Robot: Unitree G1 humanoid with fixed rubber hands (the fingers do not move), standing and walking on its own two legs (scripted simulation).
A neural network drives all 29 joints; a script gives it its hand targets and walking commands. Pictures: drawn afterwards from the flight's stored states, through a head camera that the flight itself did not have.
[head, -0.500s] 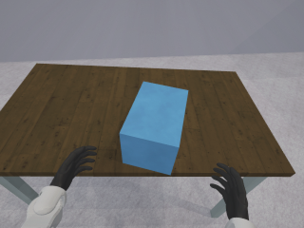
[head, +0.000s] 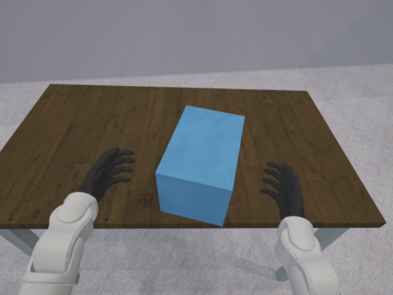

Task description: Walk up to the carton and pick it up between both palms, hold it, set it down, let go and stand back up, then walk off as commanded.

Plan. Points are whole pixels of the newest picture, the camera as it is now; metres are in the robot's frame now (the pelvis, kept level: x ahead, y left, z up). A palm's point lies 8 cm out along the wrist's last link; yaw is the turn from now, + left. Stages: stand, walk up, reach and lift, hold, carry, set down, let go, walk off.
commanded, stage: reach and lift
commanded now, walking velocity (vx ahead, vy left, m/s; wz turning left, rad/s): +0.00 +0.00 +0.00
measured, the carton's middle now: (203, 162) +0.43 +0.00 +0.00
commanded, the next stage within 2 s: none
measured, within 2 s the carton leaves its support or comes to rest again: neither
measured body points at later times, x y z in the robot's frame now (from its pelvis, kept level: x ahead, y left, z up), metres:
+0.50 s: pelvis +0.00 +0.00 +0.00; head +0.00 +0.03 +0.45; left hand +0.37 +0.21 +0.13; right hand +0.35 -0.14 +0.12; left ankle -0.01 +0.10 -0.73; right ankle -0.01 -0.15 -0.73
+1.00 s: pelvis +0.00 +0.00 +0.00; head +0.03 +0.02 +0.45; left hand +0.45 +0.18 +0.15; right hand +0.42 -0.15 +0.14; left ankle -0.01 +0.10 -0.73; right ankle -0.01 -0.15 -0.73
